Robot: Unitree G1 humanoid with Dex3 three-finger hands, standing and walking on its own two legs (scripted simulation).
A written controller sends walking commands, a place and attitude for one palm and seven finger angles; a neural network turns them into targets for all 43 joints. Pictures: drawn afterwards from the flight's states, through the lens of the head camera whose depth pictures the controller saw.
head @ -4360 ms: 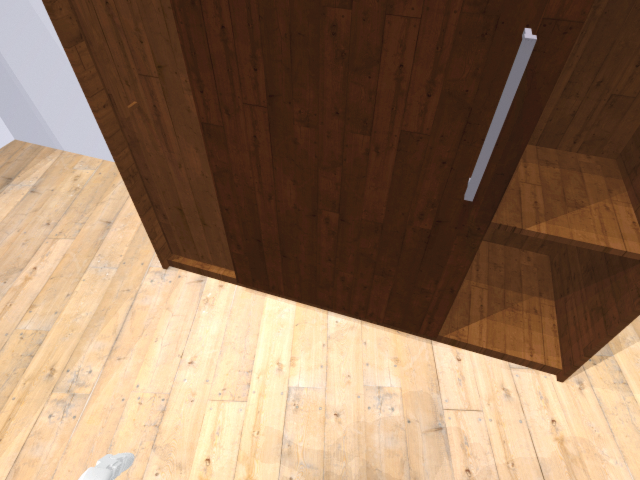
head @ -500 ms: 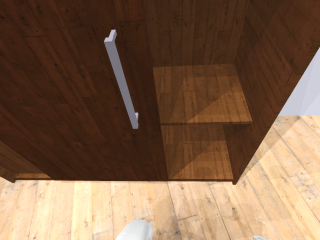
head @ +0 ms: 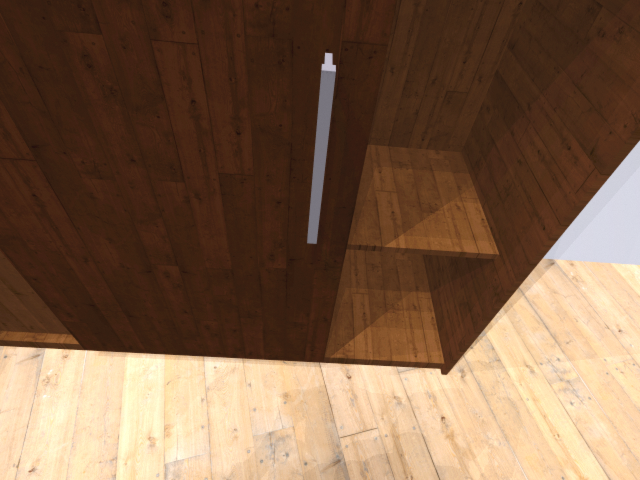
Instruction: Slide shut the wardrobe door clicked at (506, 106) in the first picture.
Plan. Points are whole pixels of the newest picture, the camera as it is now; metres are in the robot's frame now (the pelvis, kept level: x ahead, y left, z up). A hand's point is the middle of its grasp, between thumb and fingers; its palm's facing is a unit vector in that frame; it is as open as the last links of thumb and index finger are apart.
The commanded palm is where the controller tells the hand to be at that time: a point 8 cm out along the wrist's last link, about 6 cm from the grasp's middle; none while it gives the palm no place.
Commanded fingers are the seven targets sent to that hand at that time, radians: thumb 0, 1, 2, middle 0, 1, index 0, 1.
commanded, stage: come to a stop and stand still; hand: left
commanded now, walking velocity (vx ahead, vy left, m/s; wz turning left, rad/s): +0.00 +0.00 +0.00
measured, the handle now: (319, 163) +0.55 +0.05 +0.09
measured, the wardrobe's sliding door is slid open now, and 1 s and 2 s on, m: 0.40 0.40 0.40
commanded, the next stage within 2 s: look again from close up in 1.40 s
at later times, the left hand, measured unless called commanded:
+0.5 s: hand out of the picture -0.04 +0.16 -0.18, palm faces +0.04 -0.98 -0.18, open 7.3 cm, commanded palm none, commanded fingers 0.00 0.90 0.90 -0.20 -0.30 -0.20 -0.30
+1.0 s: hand out of the picture -0.06 +0.12 -0.17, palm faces +0.05 -0.99 -0.16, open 7.4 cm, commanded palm none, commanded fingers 0.00 0.90 0.90 -0.20 -0.30 -0.20 -0.30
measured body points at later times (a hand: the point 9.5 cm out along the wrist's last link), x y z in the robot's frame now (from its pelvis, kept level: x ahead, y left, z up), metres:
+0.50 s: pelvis -0.04 -0.01 +0.00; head -0.04 -0.01 +0.45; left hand -0.04 +0.21 -0.16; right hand -0.06 -0.21 -0.16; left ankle -0.03 +0.09 -0.74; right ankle -0.04 -0.10 -0.74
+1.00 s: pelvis -0.03 -0.02 +0.00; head -0.03 -0.03 +0.45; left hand -0.06 +0.18 -0.16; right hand -0.06 -0.22 -0.16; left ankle -0.03 +0.09 -0.74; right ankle -0.04 -0.10 -0.74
